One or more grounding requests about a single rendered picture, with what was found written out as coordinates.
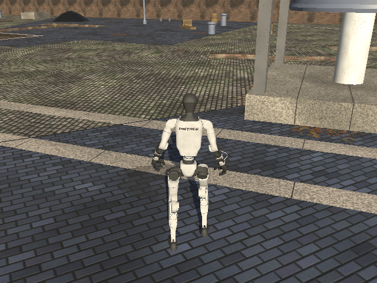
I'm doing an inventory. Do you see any robot left hand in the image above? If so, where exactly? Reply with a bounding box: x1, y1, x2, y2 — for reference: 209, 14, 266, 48
151, 159, 165, 170

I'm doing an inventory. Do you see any robot torso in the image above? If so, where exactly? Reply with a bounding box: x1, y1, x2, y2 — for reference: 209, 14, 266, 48
176, 116, 203, 177

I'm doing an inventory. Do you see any left robot upper arm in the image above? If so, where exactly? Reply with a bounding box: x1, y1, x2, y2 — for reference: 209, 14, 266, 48
159, 119, 177, 150

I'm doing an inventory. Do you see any right robot upper arm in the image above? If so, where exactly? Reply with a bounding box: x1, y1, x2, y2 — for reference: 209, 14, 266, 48
201, 119, 218, 152

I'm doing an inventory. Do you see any robot head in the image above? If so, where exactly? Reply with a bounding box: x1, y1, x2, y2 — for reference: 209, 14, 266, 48
179, 93, 199, 121

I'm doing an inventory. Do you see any left robot forearm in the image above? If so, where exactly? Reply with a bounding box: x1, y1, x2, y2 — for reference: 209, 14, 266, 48
153, 141, 164, 160

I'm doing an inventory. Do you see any right robot forearm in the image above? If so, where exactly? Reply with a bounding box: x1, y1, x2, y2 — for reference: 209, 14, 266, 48
213, 143, 225, 166

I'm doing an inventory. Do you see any robot right hand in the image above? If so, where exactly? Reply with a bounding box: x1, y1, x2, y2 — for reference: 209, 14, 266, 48
214, 162, 227, 176

